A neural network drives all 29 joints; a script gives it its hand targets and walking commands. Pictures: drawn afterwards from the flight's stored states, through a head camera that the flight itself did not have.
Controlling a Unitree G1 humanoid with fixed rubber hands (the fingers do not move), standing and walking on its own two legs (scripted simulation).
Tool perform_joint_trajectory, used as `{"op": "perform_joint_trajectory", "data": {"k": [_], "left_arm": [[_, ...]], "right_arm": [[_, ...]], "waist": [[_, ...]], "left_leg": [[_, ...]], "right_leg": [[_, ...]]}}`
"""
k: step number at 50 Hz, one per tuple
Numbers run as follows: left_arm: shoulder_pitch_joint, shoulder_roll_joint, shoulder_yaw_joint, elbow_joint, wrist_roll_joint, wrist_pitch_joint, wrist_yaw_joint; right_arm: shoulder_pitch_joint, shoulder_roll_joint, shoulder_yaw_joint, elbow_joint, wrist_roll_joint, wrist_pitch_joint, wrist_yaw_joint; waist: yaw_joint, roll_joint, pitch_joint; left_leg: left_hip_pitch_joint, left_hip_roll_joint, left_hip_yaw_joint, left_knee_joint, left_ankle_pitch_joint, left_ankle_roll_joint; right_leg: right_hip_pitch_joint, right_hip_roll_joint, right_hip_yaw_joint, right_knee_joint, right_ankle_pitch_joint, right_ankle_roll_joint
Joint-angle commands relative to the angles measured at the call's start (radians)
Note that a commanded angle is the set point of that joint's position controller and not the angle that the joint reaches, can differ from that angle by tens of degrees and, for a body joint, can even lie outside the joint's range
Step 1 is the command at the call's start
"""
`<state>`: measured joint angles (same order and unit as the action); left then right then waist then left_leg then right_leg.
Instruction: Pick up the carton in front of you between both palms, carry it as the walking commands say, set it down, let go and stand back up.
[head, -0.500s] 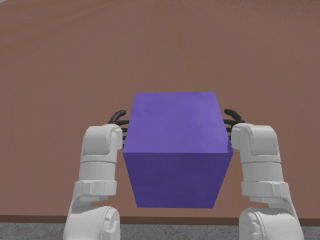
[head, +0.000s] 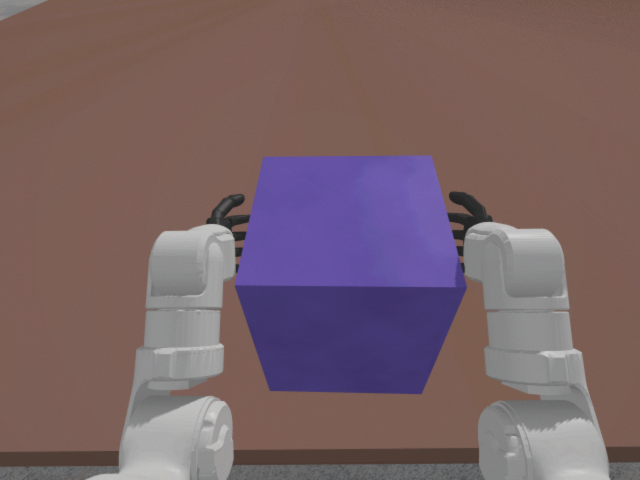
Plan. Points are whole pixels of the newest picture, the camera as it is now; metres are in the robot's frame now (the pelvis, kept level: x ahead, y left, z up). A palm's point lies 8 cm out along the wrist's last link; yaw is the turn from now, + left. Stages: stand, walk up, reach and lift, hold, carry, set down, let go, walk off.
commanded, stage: carry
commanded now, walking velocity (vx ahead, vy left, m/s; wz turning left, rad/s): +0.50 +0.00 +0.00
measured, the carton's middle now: (345, 280) +0.36 +0.00 +0.09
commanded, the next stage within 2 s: none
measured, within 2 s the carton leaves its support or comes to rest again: neither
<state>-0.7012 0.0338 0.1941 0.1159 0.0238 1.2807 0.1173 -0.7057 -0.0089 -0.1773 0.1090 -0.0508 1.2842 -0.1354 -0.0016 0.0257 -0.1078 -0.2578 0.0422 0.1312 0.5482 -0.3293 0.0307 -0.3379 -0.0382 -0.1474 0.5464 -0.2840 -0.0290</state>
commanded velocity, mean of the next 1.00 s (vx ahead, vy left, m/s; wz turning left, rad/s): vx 0.50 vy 0.00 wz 0.00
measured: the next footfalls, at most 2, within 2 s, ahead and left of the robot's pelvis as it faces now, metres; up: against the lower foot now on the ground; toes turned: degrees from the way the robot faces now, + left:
left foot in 0.34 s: +0.23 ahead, +0.11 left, +0.00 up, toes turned +8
right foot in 0.80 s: +0.63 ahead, -0.12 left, +0.12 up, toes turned -6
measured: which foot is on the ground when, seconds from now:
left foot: down 0.00-0.02, up 0.04-0.32, down 0.34-0.82, up 0.84-1.00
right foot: down 0.00-0.34, up 0.36-0.78, down 0.80-1.00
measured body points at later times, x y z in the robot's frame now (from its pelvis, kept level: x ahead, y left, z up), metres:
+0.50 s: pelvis +0.19 +0.03 +0.00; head +0.23 +0.04 +0.45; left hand +0.58 +0.17 +0.13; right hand +0.57 -0.13 +0.14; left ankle +0.19 +0.11 -0.73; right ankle +0.15 -0.09 -0.61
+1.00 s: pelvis +0.51 -0.07 +0.09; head +0.59 -0.05 +0.53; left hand +0.88 +0.13 +0.21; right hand +0.92 -0.17 +0.21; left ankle +0.45 +0.06 -0.48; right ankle +0.59 -0.11 -0.61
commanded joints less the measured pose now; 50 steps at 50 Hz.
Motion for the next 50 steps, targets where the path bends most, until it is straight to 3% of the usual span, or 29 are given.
{"op": "perform_joint_trajectory", "data": {"k": [1,2,3,5,7,13,15,16,17,18,19,20,22,26,29,31,32,34,36,38,39,40,41,42,43,44,45,48,50], "left_arm": [[-0.727,-0.993,-0.54,-0.073,-0.402,0.006,-0.197],[-0.705,-0.975,-0.518,-0.043,-0.393,0.017,-0.195],[-0.714,-0.96,-0.499,-0.028,-0.382,0.024,-0.192],[-0.752,-0.965,-0.48,-0.037,-0.38,0.034,-0.188],[-0.821,-1.009,-0.487,-0.066,-0.394,0.034,-0.188],[-0.906,-1.079,-0.513,-0.137,-0.437,0.034,-0.193],[-0.878,-1.084,-0.516,-0.112,-0.432,0.038,-0.195],[-0.865,-1.09,-0.518,-0.093,-0.426,0.037,-0.198],[-0.86,-1.077,-0.513,-0.068,-0.415,0.037,-0.202],[-0.86,-1.082,-0.508,-0.043,-0.409,0.04,-0.206],[-0.901,-1.099,-0.508,-0.041,-0.401,0.038,-0.207],[-0.917,-1.104,-0.515,-0.047,-0.395,0.036,-0.208],[-0.93,-1.129,-0.522,-0.08,-0.397,0.025,-0.202],[-0.858,-1.102,-0.536,-0.164,-0.37,0.015,-0.165],[-0.799,-1.047,-0.554,-0.203,-0.334,0.021,-0.149],[-0.77,-1.011,-0.558,-0.195,-0.312,0.027,-0.148],[-0.759,-0.993,-0.558,-0.187,-0.3,0.029,-0.15],[-0.738,-0.966,-0.553,-0.159,-0.279,0.029,-0.15],[-0.72,-0.963,-0.552,-0.125,-0.265,0.028,-0.15],[-0.733,-0.999,-0.566,-0.124,-0.279,0.018,-0.153],[-0.742,-1.021,-0.576,-0.137,-0.295,0.013,-0.159],[-0.76,-1.05,-0.596,-0.161,-0.319,0.005,-0.167],[-0.784,-1.054,-0.618,-0.182,-0.356,-0.005,-0.18],[-0.782,-1.09,-0.638,-0.176,-0.399,-0.018,-0.193],[-0.794,-1.118,-0.645,-0.215,-0.44,-0.018,-0.204],[-0.855,-1.133,-0.662,-0.279,-0.467,-0.025,-0.215],[-0.904,-1.154,-0.681,-0.317,-0.495,-0.027,-0.222],[-0.923,-1.154,-0.692,-0.332,-0.524,-0.021,-0.23],[-0.901,-1.133,-0.685,-0.32,-0.508,-0.012,-0.231]], "right_arm": [[-0.759,0.975,0.547,-0.105,0.428,0.007,0.204],[-0.769,0.966,0.529,-0.077,0.427,0.02,0.206],[-0.791,0.967,0.513,-0.054,0.425,0.031,0.209],[-0.797,0.991,0.491,0.01,0.431,0.043,0.216],[-0.793,1.026,0.466,0.045,0.427,0.044,0.221],[-0.806,1.038,0.425,0.021,0.388,0.048,0.199],[-0.759,1.023,0.414,0.045,0.362,0.05,0.2],[-0.74,1.012,0.407,0.06,0.353,0.048,0.203],[-0.714,1.004,0.397,0.087,0.343,0.046,0.207],[-0.706,0.982,0.387,0.107,0.327,0.039,0.209],[-0.742,0.994,0.391,0.091,0.333,0.03,0.213],[-0.783,1.024,0.412,0.043,0.351,0.024,0.219],[-0.898,1.078,0.467,-0.081,0.407,0.012,0.226],[-0.917,1.079,0.526,-0.228,0.452,0.009,0.221],[-0.85,1.021,0.549,-0.266,0.45,0.018,0.222],[-0.829,1.001,0.569,-0.26,0.452,0.023,0.231],[-0.827,0.996,0.578,-0.255,0.453,0.024,0.239],[-0.826,0.99,0.587,-0.229,0.465,0.025,0.255],[-0.815,1.005,0.579,-0.188,0.476,0.025,0.268],[-0.826,1.022,0.576,-0.178,0.479,0.024,0.275],[-0.84,1.033,0.578,-0.19,0.476,0.021,0.274],[-0.864,1.031,0.579,-0.213,0.467,0.015,0.269],[-0.813,1.037,0.574,-0.213,0.43,0.005,0.263],[-0.784,1.008,0.537,-0.215,0.393,0.007,0.252],[-0.771,0.969,0.52,-0.199,0.358,0.007,0.239],[-0.768,0.975,0.52,-0.225,0.347,0.001,0.229],[-0.774,0.968,0.513,-0.243,0.325,-0.003,0.22],[-0.748,0.947,0.506,-0.243,0.298,-0.001,0.202],[-0.718,0.935,0.513,-0.222,0.281,-0.001,0.199]], "waist": [[0.019,-0.088,-0.279],[0.031,-0.231,-0.263],[0.05,-0.285,-0.228],[0.083,-0.192,-0.221],[0.079,-0.129,-0.246],[0.056,-0.188,-0.271],[-0.002,-0.15,-0.327],[-0.037,-0.102,-0.362],[-0.08,0.014,-0.4],[-0.079,0.268,-0.39],[-0.075,0.276,-0.384],[-0.064,0.193,-0.372],[-0.055,0.043,-0.355],[-0.046,0.089,-0.369],[-0.106,0.117,-0.355],[-0.121,0.064,-0.294],[-0.114,0.031,-0.247],[-0.074,0.055,-0.176],[-0.044,0.088,-0.157],[0.046,0.222,-0.271],[0.134,0.267,-0.382],[0.238,0.177,-0.481],[0.179,-0.019,-0.533],[0.123,-0.412,-0.749],[0.102,-0.315,-0.769],[0.075,-0.2,-0.698],[0.069,-0.104,-0.587],[0.07,-0.085,-0.463],[0.08,-0.026,-0.421]], "left_leg": [[-0.087,0.082,-0.055,0.026,-0.167,0.03],[-0.26,0.013,0.015,0.202,-0.173,-0.008],[-0.421,-0.023,0.008,0.266,-0.224,-0.016],[-0.567,0.004,-0.061,0.393,-0.272,0.001],[-0.535,0.027,-0.073,0.334,-0.185,0.002],[-0.25,-0.029,0.011,0.053,0.057,-0.013],[0.049,-0.075,0.078,-0.068,0.13,0.007],[0.248,-0.085,0.091,-0.08,0.118,0.024],[0.43,0.047,-0.096,-0.131,0.083,0.054],[0.543,0.329,-0.558,-0.242,0.185,0.151],[0.571,0.384,-0.672,-0.215,0.244,0.252],[0.543,0.364,-0.613,-0.176,0.288,0.264],[0.477,0.303,-0.461,-0.15,0.285,0.209],[0.456,0.249,-0.347,-0.144,0.253,0.186],[0.619,0.325,-0.434,-0.14,0.358,0.267],[0.706,0.345,-0.436,-0.133,0.34,0.238],[0.661,0.299,-0.382,-0.162,0.294,0.2],[0.523,0.238,-0.293,-0.233,0.284,0.151],[0.204,0.171,-0.112,-0.402,0.48,0.146],[0.166,0.155,0.007,-0.217,1.324,0.116],[0.196,0.159,0.006,-0.001,1.537,0.094],[0.185,0.126,0.024,0.327,1.42,0.056],[-0.076,0.0,-0.058,0.606,0.63,0.02],[-0.239,-0.188,-0.222,1.095,-0.008,-0.031],[-0.273,-0.15,-0.387,1.202,0.059,0.016],[-0.344,-0.114,-0.329,1.264,0.07,0.023],[-0.413,-0.061,-0.277,1.217,0.053,0.033],[-0.551,-0.013,-0.226,1.124,-0.026,0.071],[-0.58,-0.004,-0.185,0.951,-0.148,0.056]], "right_leg": [[0.239,-0.128,0.198,-0.158,-0.147,-0.059],[0.342,-0.243,0.405,-0.248,-0.173,-0.117],[0.429,-0.315,0.511,-0.242,-0.082,-0.189],[0.505,-0.356,0.543,-0.244,0.07,-0.242],[0.492,-0.326,0.443,-0.267,0.055,-0.204],[0.362,-0.205,0.17,-0.245,0.199,-0.12],[0.212,-0.154,0.054,-0.089,0.212,-0.087],[0.097,-0.12,0.0,0.075,0.337,-0.06],[-0.072,-0.091,-0.018,0.3,0.229,-0.008],[-0.335,0.027,-0.01,0.524,-0.162,0.03],[-0.487,0.034,0.097,0.725,-0.263,0.011],[-0.542,-0.005,0.141,0.823,-0.248,-0.011],[-0.585,-0.044,0.149,0.871,-0.172,-0.019],[-0.651,-0.051,0.108,0.912,-0.077,-0.013],[-0.974,-0.053,0.099,1.311,-0.224,-0.045],[-1.175,-0.072,0.149,1.426,-0.317,-0.066],[-1.177,-0.079,0.113,1.331,-0.324,-0.065],[-1.083,-0.095,0.063,1.169,-0.293,-0.057],[-0.601,-0.08,-0.046,0.733,-0.173,-0.076],[-0.213,0.063,-0.14,0.593,-0.028,-0.109],[-0.03,0.122,-0.16,0.513,0.011,-0.107],[0.193,0.161,-0.122,0.254,0.061,-0.086],[0.42,0.023,0.243,0.052,-0.032,-0.12],[0.58,-0.323,0.906,-0.128,0.229,-0.265],[0.573,-0.265,0.866,-0.06,0.284,-0.27],[0.502,-0.253,0.783,0.004,0.259,-0.271],[0.421,-0.245,0.689,0.013,0.226,-0.227],[0.378,-0.206,0.552,-0.02,0.159,-0.211],[0.387,-0.216,0.495,-0.056,0.25,-0.229]]}}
